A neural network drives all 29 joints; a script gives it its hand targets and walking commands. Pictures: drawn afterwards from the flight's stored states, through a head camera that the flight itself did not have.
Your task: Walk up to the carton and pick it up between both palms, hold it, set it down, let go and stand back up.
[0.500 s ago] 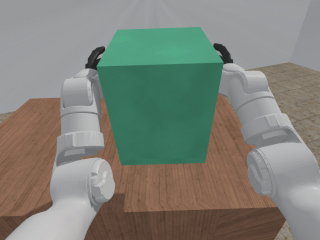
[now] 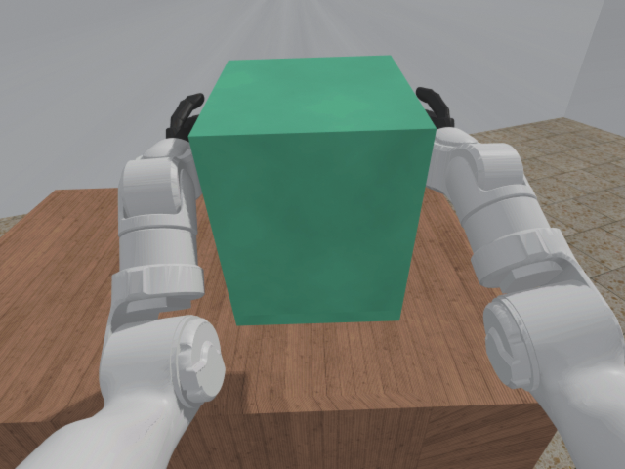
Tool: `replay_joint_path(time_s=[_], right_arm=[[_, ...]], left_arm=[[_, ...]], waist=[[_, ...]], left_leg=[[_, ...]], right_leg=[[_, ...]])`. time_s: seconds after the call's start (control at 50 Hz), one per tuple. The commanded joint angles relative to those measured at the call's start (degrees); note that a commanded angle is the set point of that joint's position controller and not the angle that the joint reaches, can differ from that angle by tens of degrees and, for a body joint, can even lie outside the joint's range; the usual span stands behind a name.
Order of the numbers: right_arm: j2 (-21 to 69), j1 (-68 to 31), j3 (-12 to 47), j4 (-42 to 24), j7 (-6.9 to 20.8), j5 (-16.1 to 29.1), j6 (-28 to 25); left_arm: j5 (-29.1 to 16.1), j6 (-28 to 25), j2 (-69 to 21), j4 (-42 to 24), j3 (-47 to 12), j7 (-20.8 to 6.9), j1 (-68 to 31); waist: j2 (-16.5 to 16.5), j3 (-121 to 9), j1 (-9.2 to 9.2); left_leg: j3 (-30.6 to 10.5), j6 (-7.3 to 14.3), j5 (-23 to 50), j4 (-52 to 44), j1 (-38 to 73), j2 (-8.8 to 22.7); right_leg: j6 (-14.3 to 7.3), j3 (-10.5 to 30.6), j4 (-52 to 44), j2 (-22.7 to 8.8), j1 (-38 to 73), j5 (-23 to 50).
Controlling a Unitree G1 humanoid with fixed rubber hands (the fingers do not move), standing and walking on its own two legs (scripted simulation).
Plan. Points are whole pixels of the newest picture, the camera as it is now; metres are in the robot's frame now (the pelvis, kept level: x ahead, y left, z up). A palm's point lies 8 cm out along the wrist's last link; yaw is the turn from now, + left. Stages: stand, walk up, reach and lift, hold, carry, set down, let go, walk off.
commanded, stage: hold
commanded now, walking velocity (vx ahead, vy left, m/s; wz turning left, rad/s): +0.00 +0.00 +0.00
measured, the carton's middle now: (313, 190) +0.37 +0.00 +0.26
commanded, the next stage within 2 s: set down in 0.46 s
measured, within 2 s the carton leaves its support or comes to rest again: neither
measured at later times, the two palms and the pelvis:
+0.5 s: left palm (182, 153) +0.38 +0.15 +0.31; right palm (435, 146) +0.38 -0.14 +0.31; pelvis +0.00 +0.00 +0.00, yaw +0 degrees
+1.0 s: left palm (194, 183) +0.40 +0.15 +0.26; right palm (417, 189) +0.41 -0.14 +0.24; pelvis +0.01 +0.00 +0.00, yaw +1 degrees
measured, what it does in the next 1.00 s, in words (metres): stands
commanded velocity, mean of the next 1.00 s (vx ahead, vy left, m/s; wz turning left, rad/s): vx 0.00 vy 0.00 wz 0.00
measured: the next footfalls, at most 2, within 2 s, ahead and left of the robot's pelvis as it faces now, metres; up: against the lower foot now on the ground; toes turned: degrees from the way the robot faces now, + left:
none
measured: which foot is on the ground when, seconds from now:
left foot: down 0.00-1.00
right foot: down 0.00-1.00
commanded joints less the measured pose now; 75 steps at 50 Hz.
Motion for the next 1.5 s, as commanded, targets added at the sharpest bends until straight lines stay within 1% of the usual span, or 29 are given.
replay_joint_path(time_s=[0.0, 0.02, 0.1, 0.14, 0.18, 0.22, 0.24, 0.26, 0.28, 0.36, 0.42, 0.44, 0.48, 0.56, 0.64, 0.74, 0.8, 0.9, 0.94, 1.0, 1.04, 1.1, 1.16, 1.18, 1.26, 1.34, 1.38, 1.44, 1.48], right_arm=[[41.97, -47.49, 12.49, -22.00, 8.19, 11.81, -1.57], [41.63, -46.97, 11.98, -20.59, 8.26, 11.68, -1.30], [39.82, -46.41, 9.65, -16.38, 8.59, 9.41, -0.84], [40.79, -47.11, 10.35, -17.19, 8.85, 9.68, -1.23], [40.93, -47.89, 9.98, -17.53, 8.83, 9.78, -1.30], [41.23, -49.63, 10.07, -17.76, 8.74, 9.60, -1.39], [42.03, -48.66, 10.51, -18.15, 8.74, 9.89, -1.43], [42.17, -50.11, 11.03, -18.78, 8.76, 10.47, -1.58], [42.27, -50.03, 11.15, -20.49, 8.67, 10.67, -1.88], [41.84, -49.98, 10.59, -20.80, 8.19, 10.19, -1.68], [42.36, -49.12, 10.95, -20.89, 7.97, 10.39, -1.43], [40.80, -49.11, 10.04, -19.59, 7.93, 10.24, -1.29], [39.18, -49.74, 6.39, -14.61, 8.72, 6.92, -2.71], [39.44, -52.01, 4.60, -15.88, 9.79, 4.27, -8.04], [37.00, -47.89, 3.20, -9.91, 11.45, 0.48, -12.99], [34.42, -40.68, -0.63, -4.10, 13.53, -6.98, -18.90], [34.17, -40.56, 1.39, -8.05, 14.25, -7.58, -23.10], [33.72, -40.98, 5.56, -15.29, 14.95, -6.92, -27.67], [32.96, -41.22, 7.72, -18.42, 15.10, -5.59, -28.95], [33.63, -40.75, 9.62, -20.70, 15.30, -5.48, -29.03], [33.68, -40.03, 10.54, -22.39, 15.62, -5.02, -29.34], [32.62, -39.89, 10.87, -23.77, 15.81, -5.27, -29.10], [31.63, -37.07, 8.35, -18.73, 16.49, -6.70, -28.15], [30.99, -36.48, 8.04, -17.69, 16.77, -7.05, -27.90], [30.65, -35.94, 7.43, -16.13, 17.54, -6.78, -28.01], [29.69, -34.07, 6.03, -10.42, 18.62, -7.55, -27.35], [29.98, -34.27, 6.32, -10.51, 18.86, -7.47, -27.53], [31.28, -35.94, 7.22, -12.46, 19.05, -7.03, -28.34], [31.31, -35.04, 5.27, -8.68, 19.21, -8.46, -27.99]], left_arm=[[-10.49, -4.57, -33.98, -9.77, -22.74, -6.55, -47.07], [-10.75, -4.56, -34.17, -10.27, -23.23, -6.48, -47.73], [-8.75, -3.90, -33.88, -4.60, -20.70, -7.45, -46.03], [-8.67, -4.19, -33.64, -5.37, -20.66, -7.45, -46.44], [-9.70, -4.56, -33.80, -6.05, -21.60, -7.37, -47.83], [-8.85, -4.36, -32.75, -2.91, -19.47, -7.29, -46.97], [-9.58, -4.84, -33.02, -5.23, -20.42, -7.12, -47.65], [-8.89, -4.61, -32.51, -3.71, -19.29, -6.95, -47.22], [-9.84, -4.84, -33.13, -5.29, -20.67, -6.82, -47.36], [-10.07, -4.68, -33.29, -4.52, -20.87, -6.83, -46.96], [-10.25, -4.83, -32.62, -5.67, -20.27, -7.01, -47.26], [-10.12, -4.54, -33.00, -4.44, -20.46, -7.19, -47.29], [-8.23, -5.58, -31.67, 1.11, -17.42, -7.87, -48.54], [-9.70, -9.91, -33.80, -0.38, -19.77, -6.96, -51.01], [-5.99, -13.43, -31.29, 1.15, -15.12, -6.17, -46.94], [-0.15, -14.89, -28.13, 4.30, -10.94, -7.68, -38.52], [-0.24, -16.02, -30.43, 0.66, -14.30, -7.07, -36.41], [-1.52, -16.68, -34.72, -6.03, -20.29, -5.12, -33.54], [-2.95, -16.85, -37.04, -9.64, -24.63, -3.95, -32.70], [-4.28, -17.18, -38.05, -12.82, -27.53, -2.58, -32.47], [-5.91, -17.54, -39.32, -16.02, -30.35, -1.38, -32.29], [-6.10, -17.07, -39.33, -15.70, -31.58, -0.18, -30.03], [-5.70, -16.66, -39.53, -14.42, -30.86, 0.26, -29.18], [-5.00, -16.17, -38.67, -12.85, -29.84, 0.32, -27.83], [-5.85, -16.34, -39.85, -13.74, -30.46, 1.02, -27.83], [-3.90, -16.07, -38.58, -10.85, -27.34, 1.17, -25.97], [-4.07, -15.91, -38.03, -10.51, -26.56, 1.02, -25.02], [-4.66, -16.77, -39.64, -11.41, -27.49, 1.38, -25.76], [-3.66, -17.26, -38.43, -9.33, -26.00, 1.52, -27.14]], waist=[[1.90, -25.58, -0.30], [2.95, -24.81, -0.64], [2.14, -18.66, -0.29], [2.18, -21.08, 0.18], [2.42, -22.51, -0.56], [0.66, -20.76, 0.75], [0.46, -22.25, 0.20], [0.54, -22.13, 1.60], [0.31, -24.50, 0.56], [0.20, -24.63, -0.47], [-0.09, -24.96, -0.13], [1.28, -23.12, -0.74], [0.37, -17.39, -1.12], [2.75, -22.74, -2.33], [-0.01, -20.93, -0.88], [-3.31, -11.91, -0.50], [-1.16, -15.46, -0.77], [0.36, -19.57, -1.13], [2.95, -22.71, -1.80], [1.65, -23.73, -2.03], [2.69, -26.88, -2.26], [2.72, -27.28, -1.88], [1.95, -24.04, -2.30], [1.61, -22.45, -1.53], [2.35, -24.68, -1.32], [1.27, -19.65, -0.09], [-0.33, -20.56, 0.41], [0.33, -21.60, 1.07], [-0.29, -18.43, 0.67]], left_leg=[[2.14, -1.40, 14.76, -5.09, -12.18, -6.11], [1.92, -1.69, 14.69, -5.18, -12.21, -5.98], [2.19, -0.94, 7.27, -8.15, -16.38, -5.25], [2.44, -0.97, 8.84, -7.54, -16.28, -5.62], [2.13, -1.14, 8.80, -7.21, -15.61, -5.61], [2.47, -0.36, 7.73, -7.10, -15.92, -5.97], [2.26, -0.58, 8.38, -6.91, -14.98, -5.95], [2.42, -0.25, 8.83, -6.63, -15.47, -6.18], [2.20, -0.49, 9.34, -6.28, -14.58, -6.18], [2.27, -0.25, 8.79, -6.11, -14.58, -6.33], [2.64, -0.16, 8.37, -6.14, -15.32, -6.68], [2.46, -0.50, 8.00, -6.63, -15.62, -6.45], [1.98, -0.27, 0.76, -9.15, -18.25, -6.63], [1.27, -1.72, 6.14, -6.94, -11.57, -6.68], [1.47, -1.25, 9.18, -7.50, -7.17, -6.39], [2.84, 0.17, 8.37, -9.80, -5.58, -6.27], [3.13, -1.04, 18.44, -6.77, -0.47, -6.37], [3.04, -1.89, 27.12, -3.42, 4.08, -6.42], [2.39, -3.07, 31.84, -1.49, 7.02, -6.14], [2.07, -2.63, 30.13, -1.42, 6.39, -6.04], [1.75, -3.11, 30.49, -0.88, 7.18, -5.95], [1.26, -3.13, 30.42, -0.20, 7.94, -5.60], [1.01, -3.05, 26.06, -1.72, 6.79, -4.96], [1.17, -2.76, 24.90, -2.08, 5.95, -4.96], [0.91, -3.60, 27.86, -1.10, 7.04, -4.70], [1.13, -2.82, 24.07, -2.85, 4.94, -4.57], [1.46, -2.35, 24.51, -2.91, 4.50, -4.79], [1.39, -2.51, 25.08, -2.63, 3.88, -5.05], [1.59, -1.79, 20.11, -3.94, 2.14, -5.18]], right_leg=[[2.19, 4.42, 4.01, 6.56, 25.10, 12.68], [1.86, 4.38, 3.92, 6.59, 24.78, 11.91], [1.31, 4.70, 2.96, 6.27, 23.73, 5.94], [1.40, 4.86, 3.44, 6.10, 25.28, 8.06], [1.56, 4.71, 3.58, 6.18, 25.25, 8.48], [1.94, 4.66, 2.92, 5.84, 24.42, 7.62], [2.12, 4.50, 3.43, 5.98, 24.69, 9.20], [2.17, 4.62, 3.30, 5.89, 24.76, 8.89], [2.31, 4.54, 3.70, 5.95, 25.16, 9.82], [2.30, 4.78, 3.19, 5.92, 25.30, 9.74], [2.57, 4.97, 3.35, 5.57, 25.83, 10.05], [2.15, 4.98, 3.21, 5.67, 25.34, 9.18], [2.67, 5.18, 1.19, 5.33, 23.83, 0.47], [2.19, 4.14, 1.05, 5.06, 21.50, 3.80], [2.22, 2.37, 0.11, 5.15, 21.79, 3.71], [2.30, 1.28, -2.09, 4.32, 21.32, 0.30], [2.18, 0.41, -1.44, 4.66, 22.34, 6.77], [2.12, -0.59, -1.20, 5.12, 21.26, 10.44], [1.69, -1.11, -0.31, 5.56, 20.76, 12.70], [1.94, -1.09, -0.13, 5.60, 19.90, 12.09], [1.79, -1.02, 0.46, 5.59, 19.49, 12.52], [1.50, -0.96, 0.52, 5.70, 17.74, 12.35], [1.17, -0.87, 0.04, 5.59, 15.66, 8.84], [1.05, -0.77, -0.27, 5.45, 15.96, 8.27], [0.86, -0.91, 0.21, 5.76, 15.28, 10.35], [0.76, -0.65, -0.44, 5.52, 14.79, 8.38], [1.09, -0.34, -0.35, 5.44, 16.14, 10.79], [1.25, -0.21, 0.02, 5.49, 16.57, 12.52], [1.58, 0.05, -0.88, 4.74, 15.23, 8.88]])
